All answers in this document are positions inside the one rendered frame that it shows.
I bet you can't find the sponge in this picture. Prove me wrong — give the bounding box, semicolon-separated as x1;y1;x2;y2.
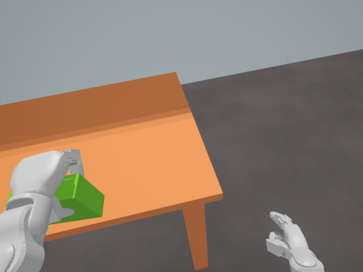
4;173;105;225

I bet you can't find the table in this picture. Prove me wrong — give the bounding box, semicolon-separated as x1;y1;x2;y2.
0;72;223;271

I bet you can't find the right robot forearm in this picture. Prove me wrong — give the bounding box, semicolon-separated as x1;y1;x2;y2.
289;246;324;272

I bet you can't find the robot right hand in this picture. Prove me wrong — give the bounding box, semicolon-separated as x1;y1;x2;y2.
266;211;309;260

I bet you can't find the left robot forearm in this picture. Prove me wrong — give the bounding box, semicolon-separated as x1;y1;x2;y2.
0;193;53;272

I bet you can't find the robot left hand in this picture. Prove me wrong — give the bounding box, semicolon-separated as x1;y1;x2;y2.
10;149;84;224

